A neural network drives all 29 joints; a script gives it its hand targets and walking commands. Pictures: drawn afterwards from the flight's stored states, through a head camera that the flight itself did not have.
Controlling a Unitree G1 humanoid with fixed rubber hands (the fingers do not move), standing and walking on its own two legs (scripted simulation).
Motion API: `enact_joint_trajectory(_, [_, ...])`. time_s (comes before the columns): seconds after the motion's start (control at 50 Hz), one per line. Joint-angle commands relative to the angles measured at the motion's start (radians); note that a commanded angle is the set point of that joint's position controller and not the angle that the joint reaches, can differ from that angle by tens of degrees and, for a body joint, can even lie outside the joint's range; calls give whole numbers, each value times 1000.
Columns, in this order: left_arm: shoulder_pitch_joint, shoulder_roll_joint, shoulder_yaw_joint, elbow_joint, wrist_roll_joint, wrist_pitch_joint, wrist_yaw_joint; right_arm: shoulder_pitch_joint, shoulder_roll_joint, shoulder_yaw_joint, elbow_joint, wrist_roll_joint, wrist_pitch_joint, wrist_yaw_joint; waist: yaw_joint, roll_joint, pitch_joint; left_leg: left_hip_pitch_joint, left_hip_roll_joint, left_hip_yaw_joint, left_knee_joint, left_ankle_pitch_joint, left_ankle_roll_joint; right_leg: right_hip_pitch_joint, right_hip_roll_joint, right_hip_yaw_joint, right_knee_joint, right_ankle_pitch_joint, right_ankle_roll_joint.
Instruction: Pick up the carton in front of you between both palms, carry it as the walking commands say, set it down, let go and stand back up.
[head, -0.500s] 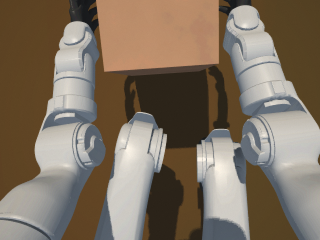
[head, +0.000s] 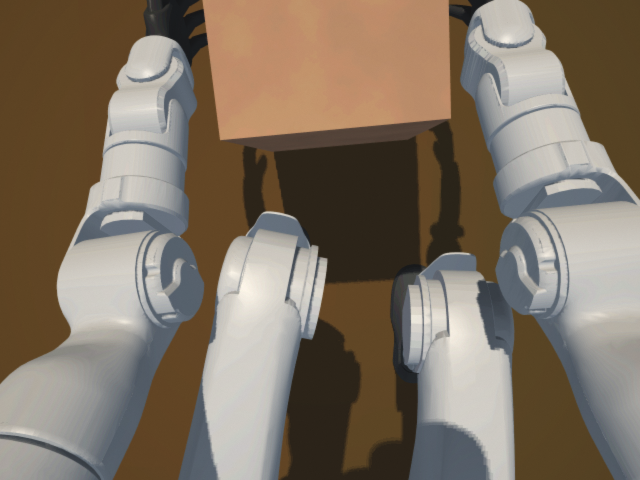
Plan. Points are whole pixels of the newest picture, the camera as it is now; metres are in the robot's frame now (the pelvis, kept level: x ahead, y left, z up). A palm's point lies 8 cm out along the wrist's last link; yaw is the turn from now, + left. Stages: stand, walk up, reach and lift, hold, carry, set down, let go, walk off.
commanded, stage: set down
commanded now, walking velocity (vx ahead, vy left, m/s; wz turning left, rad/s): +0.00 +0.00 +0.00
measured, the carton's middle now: (330, 52) +0.51 +0.11 -0.25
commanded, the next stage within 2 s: let go in 1.70 s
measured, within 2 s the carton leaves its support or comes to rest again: neither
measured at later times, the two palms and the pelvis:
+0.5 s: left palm (163, 53) +0.46 +0.28 -0.19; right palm (499, 11) +0.55 -0.06 -0.19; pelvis -0.01 +0.00 -0.01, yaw +1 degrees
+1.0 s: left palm out of the picture +0.47 +0.31 -0.08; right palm out of the picture +0.57 -0.05 -0.07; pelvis +0.00 +0.01 +0.04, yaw +2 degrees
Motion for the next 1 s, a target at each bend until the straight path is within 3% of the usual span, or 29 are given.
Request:
enact_joint_trajectory(0.0, [-576,-624,-269,-49,-57,-44,-212,-489,764,182,-107,42,-43,224,89,-64,-894,484,-49,80,-123,314,55,228,1,-59,-191,198,-35])
enact_joint_trajectory(0.28, [-492,-452,-142,61,17,-58,-190,-447,561,107,-35,-13,-45,216,76,-61,-755,401,-31,70,-115,215,59,237,-23,-33,-197,136,-37])
enact_joint_trajectory(0.34, [-433,-278,-76,93,20,-89,-145,-426,381,97,-39,-1,-59,175,85,-55,-781,430,-16,83,-106,226,45,288,-38,-26,-193,142,-24])
enact_joint_trajectory(0.4, [-251,196,49,147,2,-157,-18,-304,-101,51,-56,23,-84,64,98,-30,-813,498,15,87,-107,247,30,345,-73,-22,-187,153,0])
enact_joint_trajectory(0.44, [-274,309,19,156,-63,-194,40,-321,-206,72,-52,65,-87,25,105,-15,-865,527,27,86,-109,283,28,369,-89,-16,-179,183,12])
enact_joint_trajectory(0.54, [-331,325,-108,149,-234,-239,49,-329,-168,185,-104,174,-100,33,92,-43,-980,552,35,59,-82,402,38,418,-119,-10,-139,278,8])
enact_joint_trajectory(0.66, [-272,340,-164,91,-330,-223,45,-291,-214,187,-229,186,-93,23,69,-41,-1198,732,27,51,-93,497,34,480,-123,-52,-127,293,5])
enact_joint_trajectory(0.8, [-191,342,-163,-138,-310,-141,82,-235,-221,124,-402,144,-22,-6,65,-10,-1483,1001,-9,85,-185,491,31,551,-85,-114,-207,207,-9])
enact_joint_trajectory(0.9, [-159,259,-150,-141,-253,-88,82,-153,-197,42,-293,97,20,5,33,48,-1249,868,-15,94,-290,331,18,428,-85,-109,-311,91,-26])
enact_joint_trajectory(0.98, [-140,210,-137,-116,-219,-92,68,-114,-183,-3,-214,61,3,26,11,77,-1168,818,-13,89,-344,316,10,371,-88,-98,-377,89,-30])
